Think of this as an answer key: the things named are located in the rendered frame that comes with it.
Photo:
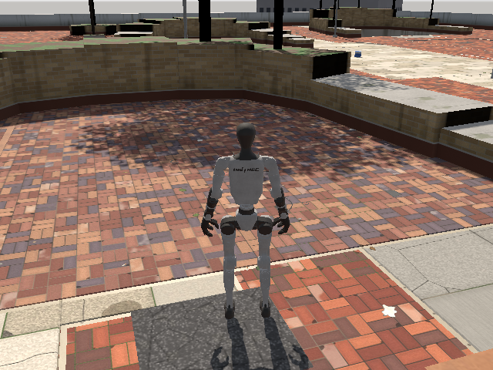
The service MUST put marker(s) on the robot right upper arm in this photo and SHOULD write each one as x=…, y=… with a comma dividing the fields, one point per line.
x=270, y=163

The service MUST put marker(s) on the robot right forearm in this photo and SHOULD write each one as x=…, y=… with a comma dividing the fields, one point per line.
x=281, y=205

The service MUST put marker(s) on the right robot hand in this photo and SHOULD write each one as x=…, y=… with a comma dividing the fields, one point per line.
x=285, y=222

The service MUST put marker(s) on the right robot foot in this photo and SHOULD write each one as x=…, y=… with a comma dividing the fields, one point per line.
x=265, y=312

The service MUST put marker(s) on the left robot hand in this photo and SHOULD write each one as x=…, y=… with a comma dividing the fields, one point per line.
x=205, y=225

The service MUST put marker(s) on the robot left shin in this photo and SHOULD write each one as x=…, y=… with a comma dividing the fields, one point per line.
x=228, y=280

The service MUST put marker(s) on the robot left upper arm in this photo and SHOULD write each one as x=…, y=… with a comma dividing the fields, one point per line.
x=218, y=174

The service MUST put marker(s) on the robot left forearm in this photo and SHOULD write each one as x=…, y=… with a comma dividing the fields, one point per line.
x=210, y=206

